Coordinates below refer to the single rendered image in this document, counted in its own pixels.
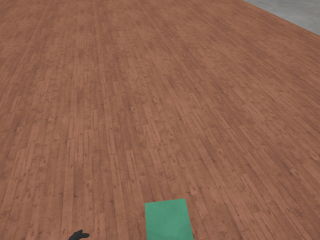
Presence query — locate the left robot hand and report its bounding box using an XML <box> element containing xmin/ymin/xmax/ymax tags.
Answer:
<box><xmin>68</xmin><ymin>229</ymin><xmax>90</xmax><ymax>240</ymax></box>

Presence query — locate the carton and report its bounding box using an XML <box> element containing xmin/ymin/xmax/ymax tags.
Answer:
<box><xmin>145</xmin><ymin>198</ymin><xmax>194</xmax><ymax>240</ymax></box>

